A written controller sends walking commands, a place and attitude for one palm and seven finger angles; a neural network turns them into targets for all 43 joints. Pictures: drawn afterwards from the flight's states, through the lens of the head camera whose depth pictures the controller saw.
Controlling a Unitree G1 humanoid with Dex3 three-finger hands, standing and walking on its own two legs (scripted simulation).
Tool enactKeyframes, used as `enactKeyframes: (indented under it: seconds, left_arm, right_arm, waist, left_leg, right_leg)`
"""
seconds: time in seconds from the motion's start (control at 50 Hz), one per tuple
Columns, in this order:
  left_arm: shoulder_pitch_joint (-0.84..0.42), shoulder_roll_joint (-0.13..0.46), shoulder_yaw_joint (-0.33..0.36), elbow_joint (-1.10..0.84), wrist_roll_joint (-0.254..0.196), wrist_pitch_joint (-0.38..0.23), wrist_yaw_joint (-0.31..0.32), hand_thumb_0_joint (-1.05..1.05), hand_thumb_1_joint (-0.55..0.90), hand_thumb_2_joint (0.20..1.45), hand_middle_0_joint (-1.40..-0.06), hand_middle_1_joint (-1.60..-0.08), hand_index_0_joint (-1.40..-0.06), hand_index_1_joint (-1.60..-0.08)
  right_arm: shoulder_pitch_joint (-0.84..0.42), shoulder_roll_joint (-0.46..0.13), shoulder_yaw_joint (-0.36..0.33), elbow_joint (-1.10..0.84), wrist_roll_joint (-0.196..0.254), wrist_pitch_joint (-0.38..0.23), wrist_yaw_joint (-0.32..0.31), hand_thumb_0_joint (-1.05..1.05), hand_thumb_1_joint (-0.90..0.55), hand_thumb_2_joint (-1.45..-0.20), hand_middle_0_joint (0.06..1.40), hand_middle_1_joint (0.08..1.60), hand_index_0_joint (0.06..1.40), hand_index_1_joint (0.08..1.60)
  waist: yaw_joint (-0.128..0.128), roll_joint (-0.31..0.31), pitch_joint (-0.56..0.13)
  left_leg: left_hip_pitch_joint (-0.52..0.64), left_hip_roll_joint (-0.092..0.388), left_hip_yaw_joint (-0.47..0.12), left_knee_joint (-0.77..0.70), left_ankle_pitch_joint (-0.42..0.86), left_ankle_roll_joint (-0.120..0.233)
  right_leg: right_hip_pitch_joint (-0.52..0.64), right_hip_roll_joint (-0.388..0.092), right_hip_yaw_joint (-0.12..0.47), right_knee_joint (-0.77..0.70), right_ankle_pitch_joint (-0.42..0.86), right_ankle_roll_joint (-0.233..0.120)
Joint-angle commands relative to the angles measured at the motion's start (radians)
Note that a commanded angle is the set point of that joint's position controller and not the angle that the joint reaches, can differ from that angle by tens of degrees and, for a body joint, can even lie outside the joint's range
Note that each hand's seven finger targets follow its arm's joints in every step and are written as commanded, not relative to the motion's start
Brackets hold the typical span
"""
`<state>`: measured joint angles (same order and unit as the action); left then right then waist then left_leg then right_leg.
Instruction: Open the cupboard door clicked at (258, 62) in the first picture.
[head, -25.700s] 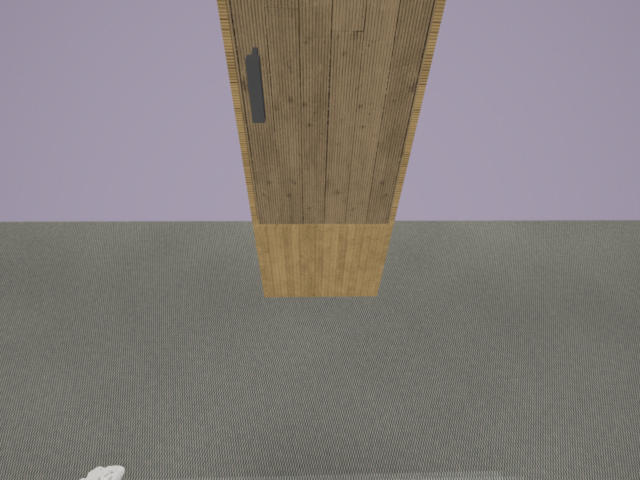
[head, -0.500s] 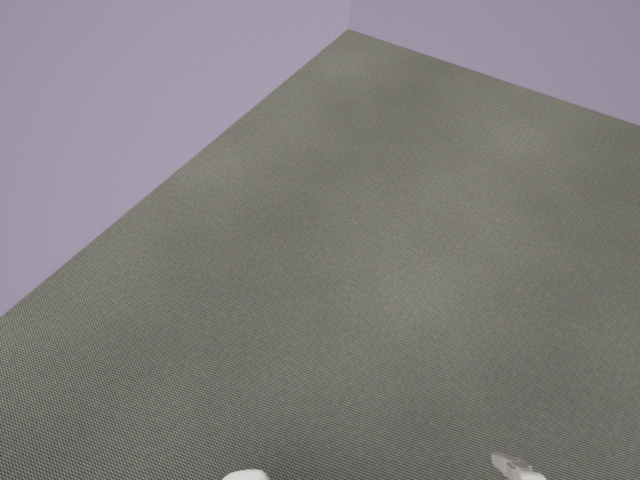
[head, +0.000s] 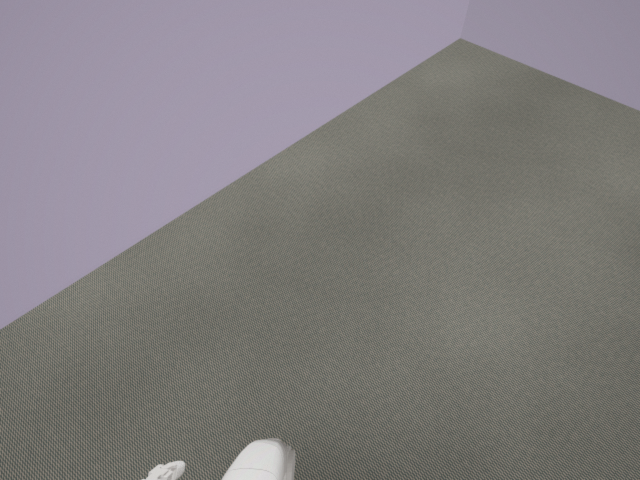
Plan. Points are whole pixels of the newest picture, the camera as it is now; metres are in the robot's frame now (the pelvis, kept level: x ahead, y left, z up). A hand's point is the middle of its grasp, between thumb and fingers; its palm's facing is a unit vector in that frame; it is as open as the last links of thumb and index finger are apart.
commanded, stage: turn to face it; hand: left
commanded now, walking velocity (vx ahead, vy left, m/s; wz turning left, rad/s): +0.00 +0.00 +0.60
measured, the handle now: out of the picture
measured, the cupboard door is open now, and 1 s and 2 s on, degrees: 47 47 47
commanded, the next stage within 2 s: none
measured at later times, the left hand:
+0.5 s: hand out of the picture +0.05 +0.26 -0.16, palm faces +0.31 -0.91 -0.27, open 7.4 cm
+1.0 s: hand out of the picture -0.05 +0.19 -0.18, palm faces +0.61 -0.75 -0.24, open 7.3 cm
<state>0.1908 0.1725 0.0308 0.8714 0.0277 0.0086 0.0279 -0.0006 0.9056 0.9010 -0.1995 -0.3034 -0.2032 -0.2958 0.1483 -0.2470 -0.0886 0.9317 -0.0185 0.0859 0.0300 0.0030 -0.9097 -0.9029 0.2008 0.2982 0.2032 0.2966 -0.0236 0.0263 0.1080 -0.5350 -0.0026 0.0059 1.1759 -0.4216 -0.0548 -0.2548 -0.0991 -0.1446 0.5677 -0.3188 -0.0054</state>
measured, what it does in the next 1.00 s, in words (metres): steps on the spot, turning left: left foot, then right foot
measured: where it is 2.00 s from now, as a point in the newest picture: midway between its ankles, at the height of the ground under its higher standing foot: outside the picture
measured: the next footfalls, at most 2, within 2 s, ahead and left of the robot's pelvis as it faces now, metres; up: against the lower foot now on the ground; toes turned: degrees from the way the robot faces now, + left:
left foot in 0.22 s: +0.03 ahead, +0.14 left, +0.00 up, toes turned +16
right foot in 0.62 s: +0.10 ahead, -0.10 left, +0.00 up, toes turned +19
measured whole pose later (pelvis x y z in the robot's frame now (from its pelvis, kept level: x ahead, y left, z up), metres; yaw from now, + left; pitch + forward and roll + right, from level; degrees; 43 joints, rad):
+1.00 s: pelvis +0.04 +0.00 -0.01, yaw +38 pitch +1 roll +1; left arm 0.24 0.22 0.05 0.91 0.03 0.01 0.02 0.00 0.91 0.90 -0.20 -0.30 -0.21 -0.30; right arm 0.09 -0.24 -0.07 0.93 -0.01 0.07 0.04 0.00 -0.91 -0.90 0.20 0.30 0.20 0.30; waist 0.01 -0.04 0.13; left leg -0.35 0.02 0.10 0.70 -0.39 -0.04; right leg -0.19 -0.17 -0.29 0.60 -0.40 0.03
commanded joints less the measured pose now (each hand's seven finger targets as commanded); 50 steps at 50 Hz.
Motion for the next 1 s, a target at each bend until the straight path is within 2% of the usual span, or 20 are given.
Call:
enactKeyframes:
  seconds: [0.0, 0.1, 0.14, 0.16, 0.18, 0.2, 0.22, 0.24, 0.28, 0.34, 0.5, 0.56, 0.58, 0.6, 0.62, 0.64, 0.7, 0.9, 0.96, 0.98]
  left_arm:
    - [0.059, 0.192, 0.058, -0.053, -0.002, -0.027, 0.013, 0.0, 0.9, 0.9, -0.2, -0.3, -0.2, -0.3]
    - [0.092, 0.236, 0.08, -0.023, 0.006, -0.021, 0.006, 0.0, 0.9, 0.9, -0.2, -0.3, -0.2, -0.3]
    - [0.077, 0.247, 0.085, -0.021, 0.0, -0.019, 0.0, 0.0, 0.9, 0.9, -0.2, -0.3, -0.2, -0.3]
    - [0.059, 0.245, 0.087, -0.024, -0.007, -0.017, -0.004, 0.0, 0.9, 0.9, -0.2, -0.3, -0.2, -0.3]
    - [0.052, 0.212, 0.081, -0.041, -0.012, -0.013, -0.01, 0.0, 0.9, 0.9, -0.2, -0.3, -0.2, -0.3]
    - [0.003, 0.138, 0.057, -0.095, -0.02, -0.007, -0.017, 0.0, 0.9, 0.9, -0.2, -0.3, -0.2, -0.3]
    - [-0.065, 0.156, 0.053, -0.117, -0.006, 0.009, -0.006, 0.0, 0.9, 0.9, -0.2, -0.3, -0.2, -0.3]
    - [-0.094, 0.134, 0.056, -0.104, -0.009, 0.01, -0.002, 0.0, 0.9, 0.9, -0.2, -0.3, -0.2, -0.3]
    - [-0.075, 0.144, 0.06, -0.063, -0.01, 0.011, -0.013, 0.0, 0.9, 0.9, -0.2, -0.3, -0.2, -0.3]
    - [-0.03, 0.138, 0.06, -0.036, -0.009, 0.018, -0.017, 0.0, 0.9, 0.9, -0.2, -0.3, -0.2, -0.3]
    - [-0.05, 0.126, 0.053, -0.065, -0.017, 0.012, -0.013, 0.0, 0.9, 0.9, -0.2, -0.3, -0.2, -0.3]
    - [0.04, 0.143, 0.061, -0.049, -0.019, -0.006, -0.007, 0.0, 0.9, 0.9, -0.2, -0.3, -0.2, -0.3]
    - [0.083, 0.2, 0.072, -0.043, -0.01, -0.019, 0.0, 0.0, 0.9, 0.9, -0.2, -0.3, -0.2, -0.3]
    - [0.103, 0.284, 0.088, -0.037, 0.004, -0.026, 0.008, 0.0, 0.9, 0.9, -0.2, -0.3, -0.2, -0.3]
    - [0.089, 0.281, 0.07, -0.043, -0.005, -0.021, 0.008, 0.0, 0.9, 0.9, -0.2, -0.3, -0.2, -0.3]
    - [0.051, 0.24, 0.069, -0.046, -0.008, -0.025, 0.013, 0.0, 0.9, 0.9, -0.2, -0.3, -0.2, -0.3]
    - [-0.03, 0.169, 0.048, -0.07, -0.011, -0.025, 0.013, 0.0, 0.9, 0.9, -0.2, -0.3, -0.2, -0.3]
    - [0.1, 0.236, 0.079, -0.019, 0.003, -0.022, 0.007, 0.0, 0.9, 0.9, -0.2, -0.3, -0.2, -0.3]
    - [0.074, 0.253, 0.086, -0.019, -0.006, -0.02, -0.003, 0.0, 0.9, 0.9, -0.2, -0.3, -0.2, -0.3]
    - [0.056, 0.234, 0.083, -0.029, -0.012, -0.017, -0.008, 0.0, 0.9, 0.9, -0.2, -0.3, -0.2, -0.3]
  right_arm:
    - [-0.071, -0.036, -0.001, -0.081, 0.006, -0.023, 0.004, 0.0, -0.9, -0.9, 0.2, 0.3, 0.2, 0.3]
    - [-0.094, -0.021, 0.01, -0.094, 0.011, -0.037, 0.006, 0.0, -0.9, -0.9, 0.2, 0.3, 0.2, 0.3]
    - [-0.044, -0.04, 0.006, -0.088, 0.008, -0.044, 0.003, 0.0, -0.9, -0.9, 0.2, 0.3, 0.2, 0.3]
    - [0.011, -0.065, -0.001, -0.077, 0.005, -0.051, 0.002, 0.0, -0.9, -0.9, 0.2, 0.3, 0.2, 0.3]
    - [0.083, -0.143, -0.021, -0.067, -0.002, -0.059, 0.0, 0.0, -0.9, -0.9, 0.2, 0.3, 0.2, 0.3]
    - [0.162, -0.261, -0.052, -0.056, -0.008, -0.062, -0.011, 0.0, -0.9, -0.9, 0.2, 0.3, 0.2, 0.3]
    - [0.208, -0.266, -0.05, -0.03, -0.003, -0.055, -0.02, 0.0, -0.9, -0.9, 0.2, 0.3, 0.2, 0.3]
    - [0.18, -0.244, -0.048, -0.038, -0.005, -0.06, -0.035, 0.0, -0.9, -0.9, 0.2, 0.3, 0.2, 0.3]
    - [0.068, -0.185, -0.029, -0.07, -0.006, -0.067, -0.044, 0.0, -0.9, -0.9, 0.2, 0.3, 0.2, 0.3]
    - [0.038, -0.165, -0.018, -0.076, -0.006, -0.074, -0.044, 0.0, -0.9, -0.9, 0.2, 0.3, 0.2, 0.3]
    - [0.024, -0.177, -0.033, -0.082, -0.012, -0.057, -0.035, 0.0, -0.9, -0.9, 0.2, 0.3, 0.2, 0.3]
    - [-0.018, -0.165, -0.036, -0.097, -0.002, -0.052, -0.034, 0.0, -0.9, -0.9, 0.2, 0.3, 0.2, 0.3]
    - [-0.012, -0.125, -0.033, -0.105, 0.008, -0.054, -0.028, 0.0, -0.9, -0.9, 0.2, 0.3, 0.2, 0.3]
    - [0.0, -0.059, -0.023, -0.123, 0.013, -0.057, -0.022, 0.0, -0.9, -0.9, 0.2, 0.3, 0.2, 0.3]
    - [-0.015, -0.087, -0.027, -0.12, 0.0, -0.05, -0.021, 0.0, -0.9, -0.9, 0.2, 0.3, 0.2, 0.3]
    - [-0.017, -0.085, -0.03, -0.098, -0.001, -0.039, -0.021, 0.0, -0.9, -0.9, 0.2, 0.3, 0.2, 0.3]
    - [-0.006, -0.063, -0.016, -0.063, 0.004, -0.024, -0.004, 0.0, -0.9, -0.9, 0.2, 0.3, 0.2, 0.3]
    - [-0.11, -0.028, 0.011, -0.09, 0.01, -0.035, 0.006, 0.0, -0.9, -0.9, 0.2, 0.3, 0.2, 0.3]
    - [-0.024, -0.063, 0.002, -0.079, 0.004, -0.047, 0.001, 0.0, -0.9, -0.9, 0.2, 0.3, 0.2, 0.3]
    - [0.06, -0.12, -0.013, -0.064, -0.002, -0.055, 0.001, 0.0, -0.9, -0.9, 0.2, 0.3, 0.2, 0.3]
  waist:
    - [0.041, -0.192, -0.134]
    - [0.07, -0.235, -0.138]
    - [0.041, -0.207, -0.157]
    - [0.003, -0.168, -0.181]
    - [-0.035, 0.017, -0.241]
    - [-0.084, 0.313, -0.246]
    - [-0.1, 0.21, -0.263]
    - [-0.085, 0.24, -0.25]
    - [-0.03, 0.151, -0.183]
    - [0.005, 0.097, -0.164]
    - [0.002, 0.155, -0.147]
    - [0.054, 0.116, -0.18]
    - [0.073, -0.026, -0.208]
    - [0.081, -0.32, -0.203]
    - [0.076, -0.264, -0.169]
    - [0.051, -0.311, -0.16]
    - [0.002, -0.197, -0.124]
    - [0.066, -0.239, -0.128]
    - [0.006, -0.19, -0.165]
    - [-0.043, -0.068, -0.227]
  left_leg:
    - [-0.031, 0.04, 0.039, -0.13, -0.01, -0.018]
    - [0.084, 0.026, 0.107, -0.417, -0.043, 0.006]
    - [0.193, 0.011, 0.127, -0.559, 0.054, 0.02]
    - [0.308, 0.011, 0.119, -0.682, 0.158, 0.032]
    - [0.498, 0.139, -0.048, -0.769, 0.383, 0.086]
    - [0.607, 0.419, -0.424, -0.789, 0.828, 0.255]
    - [0.57, 0.448, -0.406, -0.782, 0.778, 0.308]
    - [0.539, 0.389, -0.381, -0.778, 0.728, 0.292]
    - [0.429, 0.3, -0.269, -0.798, 0.648, 0.237]
    - [0.401, 0.242, -0.202, -0.809, 0.636, 0.212]
    - [0.309, 0.208, -0.299, -0.784, 0.543, 0.211]
    - [0.213, 0.151, -0.303, -0.693, 0.488, 0.16]
    - [0.099, 0.08, -0.243, -0.588, 0.326, 0.102]
    - [-0.083, -0.08, -0.048, -0.336, -0.096, 0.019]
    - [-0.075, -0.05, -0.066, -0.106, -0.21, 0.02]
    - [-0.079, -0.018, -0.087, 0.02, -0.168, 0.014]
    - [-0.069, 0.025, -0.035, 0.075, 0.005, -0.012]
    - [0.076, 0.02, 0.103, -0.412, -0.031, 0.01]
    - [0.285, -0.01, 0.134, -0.636, 0.128, 0.036]
    - [0.478, 0.062, 0.047, -0.74, 0.324, 0.069]
  right_leg:
    - [0.206, -0.245, 0.076, -0.17, 0.585, -0.088]
    - [0.221, -0.287, 0.04, -0.106, 0.634, -0.097]
    - [0.178, -0.282, 0.004, -0.037, 0.597, -0.064]
    - [0.121, -0.265, -0.038, 0.057, 0.55, -0.027]
    - [-0.049, -0.198, -0.075, 0.253, 0.326, 0.031]
    - [-0.34, -0.046, -0.054, 0.487, -0.349, 0.102]
    - [-0.366, -0.038, 0.083, 0.588, -0.369, 0.084]
    - [-0.396, -0.035, 0.12, 0.629, -0.304, 0.083]
    - [-0.363, -0.034, 0.15, 0.639, -0.158, 0.087]
    - [-0.308, -0.012, 0.143, 0.56, -0.092, 0.094]
    - [-0.116, 0.069, 0.107, 0.203, -0.106, 0.079]
    - [0.103, 0.076, 0.096, -0.086, 0.075, 0.065]
    - [0.255, -0.036, 0.2, -0.216, 0.145, 0.038]
    - [0.342, -0.321, 0.465, -0.267, 0.296, -0.078]
    - [0.221, -0.402, 0.449, -0.247, 0.419, -0.148]
    - [0.178, -0.344, 0.427, -0.233, 0.473, -0.146]
    - [0.167, -0.22, 0.158, -0.189, 0.572, -0.093]
    - [0.251, -0.28, 0.028, -0.101, 0.708, -0.096]
    - [0.152, -0.264, -0.04, 0.042, 0.651, -0.039]
    - [0.02, -0.232, -0.072, 0.227, 0.494, 0.008]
